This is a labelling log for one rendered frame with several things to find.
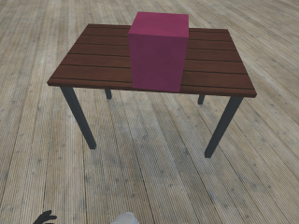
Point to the left robot thigh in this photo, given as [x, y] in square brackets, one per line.
[125, 219]

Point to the carton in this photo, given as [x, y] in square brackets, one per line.
[157, 45]

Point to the robot left hand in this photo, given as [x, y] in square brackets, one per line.
[45, 217]

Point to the table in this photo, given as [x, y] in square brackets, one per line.
[100, 59]

